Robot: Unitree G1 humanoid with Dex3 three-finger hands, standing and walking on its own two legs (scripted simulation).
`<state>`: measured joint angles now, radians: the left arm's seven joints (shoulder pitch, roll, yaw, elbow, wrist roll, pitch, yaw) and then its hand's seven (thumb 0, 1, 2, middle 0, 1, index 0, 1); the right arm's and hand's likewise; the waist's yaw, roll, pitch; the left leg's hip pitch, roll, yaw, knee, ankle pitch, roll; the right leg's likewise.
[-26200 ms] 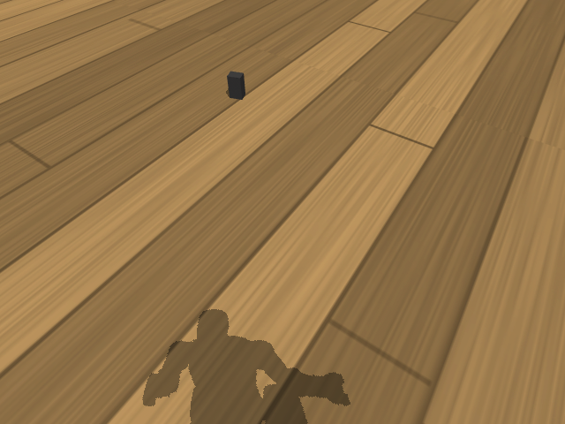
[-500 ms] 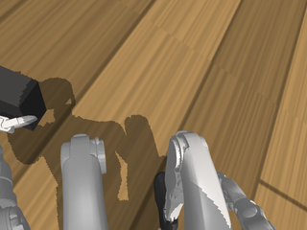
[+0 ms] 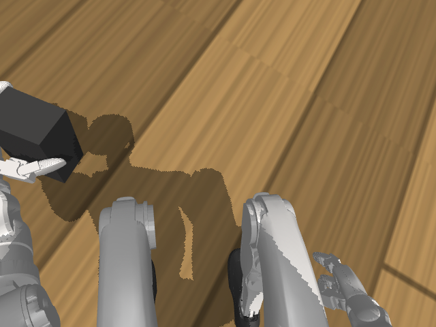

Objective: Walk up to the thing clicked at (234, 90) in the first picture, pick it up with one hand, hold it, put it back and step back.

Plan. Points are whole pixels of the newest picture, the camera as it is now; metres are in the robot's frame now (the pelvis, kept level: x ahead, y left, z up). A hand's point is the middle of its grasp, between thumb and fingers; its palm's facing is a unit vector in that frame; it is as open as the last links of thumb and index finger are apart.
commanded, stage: settle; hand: left
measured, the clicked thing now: (39, 140) +0.42 +0.30 -0.07
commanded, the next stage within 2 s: lift in 0.10 s
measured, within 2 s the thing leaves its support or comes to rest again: neither
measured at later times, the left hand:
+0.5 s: hand (1, 126) +0.41 +0.31 +0.01, palm faces +0.36 -0.93 -0.04, open 13.1 cm
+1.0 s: hand out of the picture +0.39 +0.28 +0.17, palm faces +0.35 -0.94 -0.04, open 13.1 cm
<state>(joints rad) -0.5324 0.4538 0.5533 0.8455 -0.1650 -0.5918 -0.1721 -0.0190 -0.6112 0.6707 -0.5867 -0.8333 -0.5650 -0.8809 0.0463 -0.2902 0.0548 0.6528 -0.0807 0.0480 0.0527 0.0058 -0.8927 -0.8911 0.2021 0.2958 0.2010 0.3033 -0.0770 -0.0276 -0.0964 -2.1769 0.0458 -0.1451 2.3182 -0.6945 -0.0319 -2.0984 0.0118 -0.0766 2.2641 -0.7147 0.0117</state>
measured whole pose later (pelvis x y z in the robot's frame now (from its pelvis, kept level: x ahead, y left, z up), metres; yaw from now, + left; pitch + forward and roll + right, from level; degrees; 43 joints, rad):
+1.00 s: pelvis +0.02 +0.00 +0.15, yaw +3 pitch +31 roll -5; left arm -0.29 0.30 0.38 0.37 -0.20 -0.34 -0.07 -0.02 -0.61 0.67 -0.55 -0.90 -0.55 -0.91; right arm 0.11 -0.24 -0.01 0.61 0.02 0.01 -0.01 0.01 -0.91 -0.89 0.20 0.30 0.20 0.30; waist -0.03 0.02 -0.18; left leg -1.74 0.05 -0.08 1.85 -0.65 -0.02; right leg -1.67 -0.01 -0.05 1.81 -0.68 0.01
